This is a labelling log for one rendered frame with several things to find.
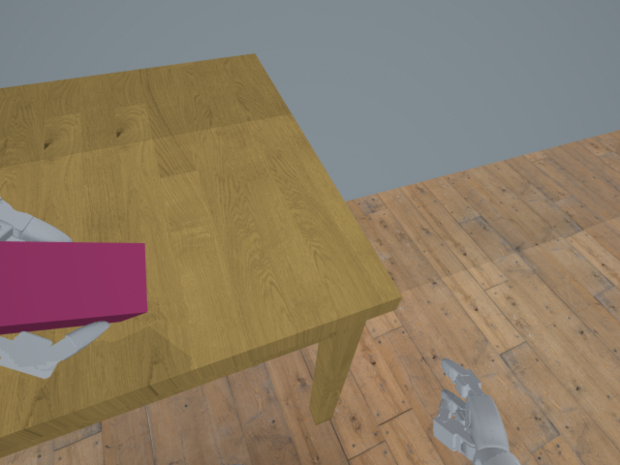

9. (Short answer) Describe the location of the table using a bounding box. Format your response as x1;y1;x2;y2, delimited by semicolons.
0;53;402;458

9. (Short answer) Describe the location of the left robot hand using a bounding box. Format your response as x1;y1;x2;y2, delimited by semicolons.
0;197;110;379

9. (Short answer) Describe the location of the right robot hand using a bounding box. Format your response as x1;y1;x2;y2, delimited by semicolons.
433;358;510;463

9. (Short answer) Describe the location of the sponge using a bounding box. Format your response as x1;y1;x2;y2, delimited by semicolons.
0;241;147;334

